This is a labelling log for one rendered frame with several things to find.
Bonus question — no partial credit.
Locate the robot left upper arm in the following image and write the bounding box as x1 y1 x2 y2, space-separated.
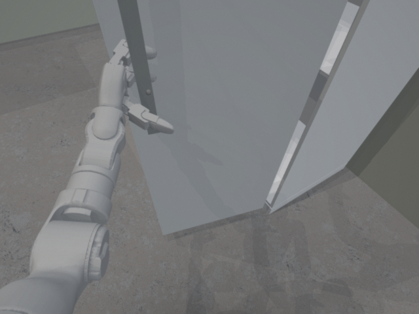
0 220 109 314

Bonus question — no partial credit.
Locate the handle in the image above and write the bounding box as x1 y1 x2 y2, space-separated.
117 0 160 135

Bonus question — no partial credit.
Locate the fridge door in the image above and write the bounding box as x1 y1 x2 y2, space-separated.
92 0 348 235

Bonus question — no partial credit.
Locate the left robot forearm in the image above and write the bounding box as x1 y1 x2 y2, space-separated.
29 106 126 273

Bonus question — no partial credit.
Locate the left robot hand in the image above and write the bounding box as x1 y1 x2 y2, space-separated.
98 39 174 134

